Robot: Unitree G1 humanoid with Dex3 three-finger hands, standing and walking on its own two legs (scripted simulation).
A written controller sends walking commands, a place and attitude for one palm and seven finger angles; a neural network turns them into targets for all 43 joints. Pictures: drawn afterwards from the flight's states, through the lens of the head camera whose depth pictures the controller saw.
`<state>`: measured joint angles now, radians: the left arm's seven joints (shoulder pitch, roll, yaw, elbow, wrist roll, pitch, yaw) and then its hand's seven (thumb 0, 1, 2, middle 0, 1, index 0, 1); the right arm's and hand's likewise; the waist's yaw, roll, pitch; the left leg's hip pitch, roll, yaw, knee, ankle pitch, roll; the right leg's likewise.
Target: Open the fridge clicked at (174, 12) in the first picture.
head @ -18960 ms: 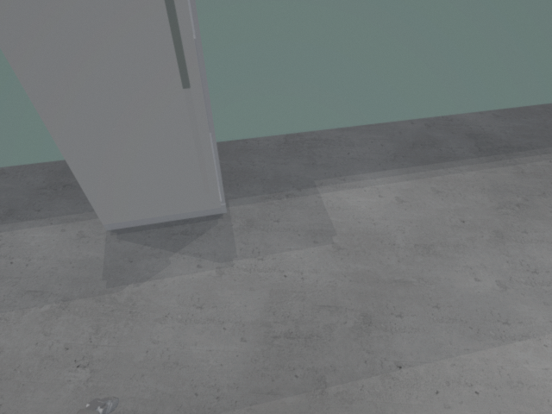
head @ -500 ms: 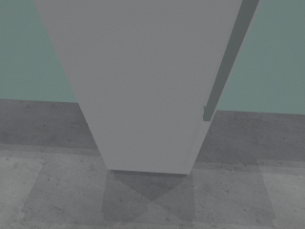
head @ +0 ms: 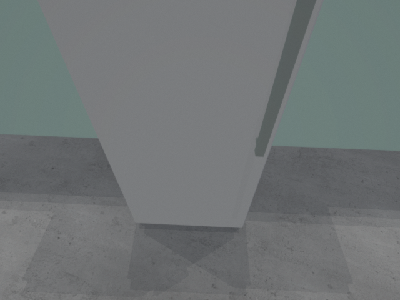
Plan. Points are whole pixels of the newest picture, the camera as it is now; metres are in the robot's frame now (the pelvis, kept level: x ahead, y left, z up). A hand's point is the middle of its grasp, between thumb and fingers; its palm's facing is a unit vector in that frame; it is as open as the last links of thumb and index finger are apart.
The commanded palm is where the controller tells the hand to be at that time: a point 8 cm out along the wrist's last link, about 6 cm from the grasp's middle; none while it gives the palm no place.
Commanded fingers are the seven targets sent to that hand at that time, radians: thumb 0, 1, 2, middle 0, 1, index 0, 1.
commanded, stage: come to a stop and stand still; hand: right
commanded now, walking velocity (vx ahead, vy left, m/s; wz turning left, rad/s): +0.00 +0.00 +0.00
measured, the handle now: (277, 83) +0.53 -0.14 +0.17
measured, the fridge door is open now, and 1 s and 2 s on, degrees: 0 0 0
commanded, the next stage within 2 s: look again from close up in 0.52 s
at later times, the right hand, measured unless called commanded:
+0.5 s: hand out of the picture +0.06 -0.18 -0.17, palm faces -0.01 +0.97 -0.23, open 7.4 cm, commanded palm none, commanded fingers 0.00 -0.90 -0.90 0.20 0.30 0.20 0.30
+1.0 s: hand out of the picture +0.05 -0.18 -0.17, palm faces +0.00 +0.97 -0.24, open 7.4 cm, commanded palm none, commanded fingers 0.00 -0.90 -0.90 0.20 0.30 0.20 0.30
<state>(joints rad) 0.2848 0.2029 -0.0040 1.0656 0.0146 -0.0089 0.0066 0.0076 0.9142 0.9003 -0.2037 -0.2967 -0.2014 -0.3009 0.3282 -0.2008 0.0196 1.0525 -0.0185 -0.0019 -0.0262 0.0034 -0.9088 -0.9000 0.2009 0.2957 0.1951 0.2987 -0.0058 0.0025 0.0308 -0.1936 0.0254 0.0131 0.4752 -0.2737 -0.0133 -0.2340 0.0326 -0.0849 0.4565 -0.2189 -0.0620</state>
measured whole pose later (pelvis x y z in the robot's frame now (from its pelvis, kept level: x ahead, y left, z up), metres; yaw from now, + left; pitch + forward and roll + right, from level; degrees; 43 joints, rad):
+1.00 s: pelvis +0.03 +0.02 +0.00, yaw +0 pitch -1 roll +0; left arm 0.19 0.22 -0.01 1.14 0.01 -0.02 0.02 0.01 0.91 0.90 -0.20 -0.30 -0.20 -0.30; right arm 0.24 -0.23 0.02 1.09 -0.02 -0.01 -0.02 0.00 -0.91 -0.90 0.20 0.30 0.20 0.30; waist -0.01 0.02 0.03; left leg -0.11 0.00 0.03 0.41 -0.28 0.01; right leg -0.15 0.01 -0.07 0.39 -0.23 -0.03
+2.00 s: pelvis +0.02 +0.04 +0.01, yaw -1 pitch -1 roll +0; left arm 0.21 0.20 -0.01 1.15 0.01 -0.02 0.02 0.01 0.91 0.90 -0.20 -0.30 -0.20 -0.30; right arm 0.26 -0.21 0.02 1.10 -0.01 -0.02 -0.02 0.00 -0.91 -0.90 0.20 0.30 0.20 0.30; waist -0.01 0.02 0.02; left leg -0.10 -0.02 0.04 0.38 -0.26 0.04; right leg -0.15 -0.01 -0.05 0.38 -0.20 0.00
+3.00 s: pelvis -0.02 +0.03 -0.06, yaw -3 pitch +7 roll +2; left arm 0.20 0.28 0.05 0.51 -0.01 -0.22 0.04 0.01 0.91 0.90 -0.20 -0.30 -0.20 -0.30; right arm 0.54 -0.23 -0.21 0.05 0.29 -0.45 0.28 0.01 -0.52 -0.74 0.23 0.54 0.23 0.55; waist -0.05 0.03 -0.09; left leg -0.58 -0.01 0.10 0.95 -0.49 0.04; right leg -0.68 -0.02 0.00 0.98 -0.43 -0.02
